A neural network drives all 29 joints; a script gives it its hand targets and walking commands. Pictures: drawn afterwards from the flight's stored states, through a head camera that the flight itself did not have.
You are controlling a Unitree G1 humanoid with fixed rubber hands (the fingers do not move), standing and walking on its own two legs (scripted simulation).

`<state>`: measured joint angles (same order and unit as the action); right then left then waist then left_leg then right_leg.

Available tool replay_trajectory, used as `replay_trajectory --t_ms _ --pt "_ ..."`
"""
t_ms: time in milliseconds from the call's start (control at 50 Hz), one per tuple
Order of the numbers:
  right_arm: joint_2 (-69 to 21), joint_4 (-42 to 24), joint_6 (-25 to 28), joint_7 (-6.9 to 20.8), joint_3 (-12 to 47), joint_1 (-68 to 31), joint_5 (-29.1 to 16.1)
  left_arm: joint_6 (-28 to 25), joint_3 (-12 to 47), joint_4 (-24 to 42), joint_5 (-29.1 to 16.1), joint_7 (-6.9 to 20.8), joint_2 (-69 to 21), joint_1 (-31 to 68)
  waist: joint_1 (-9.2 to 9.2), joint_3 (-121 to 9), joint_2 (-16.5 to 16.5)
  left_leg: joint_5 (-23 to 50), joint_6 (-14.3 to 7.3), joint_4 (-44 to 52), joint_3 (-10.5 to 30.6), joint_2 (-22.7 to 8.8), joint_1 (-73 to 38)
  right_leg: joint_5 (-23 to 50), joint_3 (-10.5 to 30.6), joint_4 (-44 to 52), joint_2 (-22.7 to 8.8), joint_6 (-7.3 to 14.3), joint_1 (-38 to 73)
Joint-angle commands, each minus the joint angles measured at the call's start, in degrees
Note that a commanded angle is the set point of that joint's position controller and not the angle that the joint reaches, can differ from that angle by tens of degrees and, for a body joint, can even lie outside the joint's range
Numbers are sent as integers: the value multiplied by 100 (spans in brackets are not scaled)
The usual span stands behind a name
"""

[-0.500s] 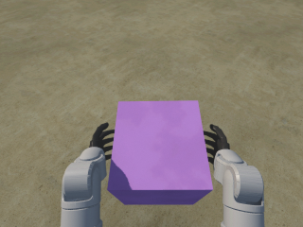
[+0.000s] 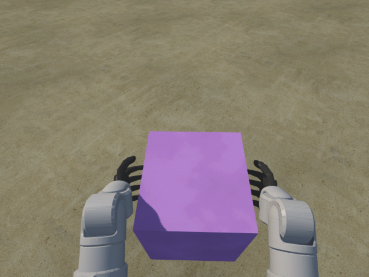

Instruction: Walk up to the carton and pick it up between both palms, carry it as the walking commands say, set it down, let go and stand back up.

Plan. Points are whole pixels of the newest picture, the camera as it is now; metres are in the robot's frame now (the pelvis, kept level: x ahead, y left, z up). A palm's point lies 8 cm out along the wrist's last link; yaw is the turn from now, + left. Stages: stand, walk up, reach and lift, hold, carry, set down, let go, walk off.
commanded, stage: carry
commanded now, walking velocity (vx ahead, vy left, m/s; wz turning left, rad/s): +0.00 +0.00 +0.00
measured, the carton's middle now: (193, 198) +0.29 -0.01 +0.01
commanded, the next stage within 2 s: hold in 1.86 s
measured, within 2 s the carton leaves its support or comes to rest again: neither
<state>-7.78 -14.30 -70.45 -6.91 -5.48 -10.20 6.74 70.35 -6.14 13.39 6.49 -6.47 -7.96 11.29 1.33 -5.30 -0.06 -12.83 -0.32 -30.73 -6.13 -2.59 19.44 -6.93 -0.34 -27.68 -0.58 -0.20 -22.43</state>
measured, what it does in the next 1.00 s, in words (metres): stands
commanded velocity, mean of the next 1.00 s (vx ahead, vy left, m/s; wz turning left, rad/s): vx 0.00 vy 0.00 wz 0.00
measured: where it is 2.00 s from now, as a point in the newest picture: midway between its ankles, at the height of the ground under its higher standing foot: outside the picture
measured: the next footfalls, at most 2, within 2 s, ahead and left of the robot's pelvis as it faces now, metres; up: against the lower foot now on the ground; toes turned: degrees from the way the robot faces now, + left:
none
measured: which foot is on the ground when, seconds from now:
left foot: down 0.00-1.00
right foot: down 0.00-1.00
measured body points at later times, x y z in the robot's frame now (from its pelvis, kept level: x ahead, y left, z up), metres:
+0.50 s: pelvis +0.01 +0.01 +0.00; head -0.01 +0.01 +0.45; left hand +0.29 +0.16 +0.06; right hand +0.29 -0.13 +0.07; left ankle +0.04 +0.11 -0.73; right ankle +0.08 -0.12 -0.73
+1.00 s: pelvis +0.01 +0.02 +0.00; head +0.00 +0.02 +0.45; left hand +0.30 +0.17 +0.05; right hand +0.30 -0.13 +0.06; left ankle +0.04 +0.11 -0.73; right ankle +0.08 -0.12 -0.73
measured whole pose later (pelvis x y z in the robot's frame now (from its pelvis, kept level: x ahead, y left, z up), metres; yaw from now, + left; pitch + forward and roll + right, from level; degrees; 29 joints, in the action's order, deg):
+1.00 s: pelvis +0.01 +0.02 +0.00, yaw +0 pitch +2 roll +0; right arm -7.9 -5.3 -59.5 -6.3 -5.5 -10.9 8.0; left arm 59.5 -7.2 5.6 8.0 -5.3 -7.9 10.7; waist -0.1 -4.5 0.6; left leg -15.0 -1.6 -32.4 -6.3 -1.4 19.0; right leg -9.3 0.0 -29.9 -1.8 -1.4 -22.1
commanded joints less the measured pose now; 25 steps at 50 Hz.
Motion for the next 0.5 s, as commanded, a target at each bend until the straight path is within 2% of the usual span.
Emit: replay_trajectory --t_ms 0,40,100,120,140,160,180,220,240,280,300,380,400,420,440,460,480 --pt "-5446 -751 191 1562 3972 -3183 -2415 -149 3728 492 -2160 1569 -5495 2680 -126 -1568 343 -656 27 487 480 -347 -330 -1027 656 759 -718 189 597" --pt "-5457 -633 212 1568 3937 -3171 -2384 -194 3644 406 -2082 1566 -5460 2632 -125 -1587 420 -612 13 469 495 -379 -414 -1015 623 761 -705 195 528" --pt "-5440 -491 290 1560 3803 -3048 -2308 -257 3712 440 -2122 1563 -5462 2768 -121 -1532 112 -766 -14 625 578 -421 -317 -954 597 667 -667 200 521" --pt "-5475 -609 306 1561 3864 -3133 -2351 -271 3766 539 -2177 1575 -5503 2829 -128 -1499 140 -755 -12 601 556 -424 -318 -905 620 679 -661 205 526" --pt "-5384 -53 393 1556 3532 -2986 -2091 -360 3457 10 -1912 1572 -5379 2696 -128 -1508 121 -746 -14 563 537 -414 -383 -879 656 701 -681 209 453" --pt "-5403 -379 425 1550 3673 -3080 -2186 -378 3646 303 -2052 1576 -5441 2827 -121 -1553 79 -743 -54 627 607 -438 -420 -855 617 643 -667 207 441" --pt "-5436 -391 458 1546 3690 -3066 -2195 -418 3654 332 -2066 1575 -5438 2805 -124 -1484 151 -720 -57 680 627 -483 -351 -803 572 602 -637 198 449" --pt "-5409 -229 572 1527 3554 -3082 -2078 -515 3584 232 -2017 1581 -5417 2911 -124 -1566 59 -624 -54 661 633 -517 -386 -567 515 509 -615 182 536" --pt "-5443 -387 604 1516 3599 -3095 -2125 -538 3705 419 -2106 1581 -5470 2978 -137 -1651 -13 -536 -59 657 640 -517 -420 -404 531 440 -632 193 612" --pt "-5288 -52 714 1507 3383 -2928 -1913 -633 3481 -12 -1879 1569 -5337 2720 -131 -1606 -21 -472 -83 693 662 -552 -408 -345 428 364 -581 189 568" --pt "-5389 -399 706 1498 3562 -3035 -2085 -618 3737 390 -2103 1572 -5454 2923 -139 -1607 -140 -451 -99 720 693 -575 -389 -211 436 295 -576 198 629" --pt "-5250 -85 835 1476 3382 -2852 -1863 -743 3545 75 -1927 1569 -5313 2791 -138 -1688 36 -246 -125 605 671 -589 -494 -20 417 237 -593 188 642" --pt "-5307 -351 815 1471 3536 -2939 -1999 -720 3691 302 -2033 1568 -5358 2805 -143 -1659 11 -169 -142 632 693 -618 -467 92 392 183 -586 173 655" --pt "-5331 -256 814 1466 3514 -2868 -1992 -728 3714 381 -2074 1565 -5362 2921 -150 -1623 -87 -156 -118 622 669 -612 -410 130 390 171 -598 180 693" --pt "-5279 -226 822 1463 3474 -2839 -1943 -722 3666 245 -2012 1562 -5322 2815 -139 -1677 -17 -75 -116 572 641 -601 -495 211 370 150 -604 183 702" --pt "-5210 158 870 1462 3283 -2703 -1786 -780 3430 -116 -1818 1558 -5227 2686 -147 -1703 -37 14 -118 538 627 -603 -512 286 379 154 -627 180 707" --pt "-5226 -276 892 1455 3465 -2867 -1937 -783 3629 181 -1958 1552 -5302 2729 -146 -1730 -48 18 -115 513 631 -594 -502 305 390 145 -628 190 726"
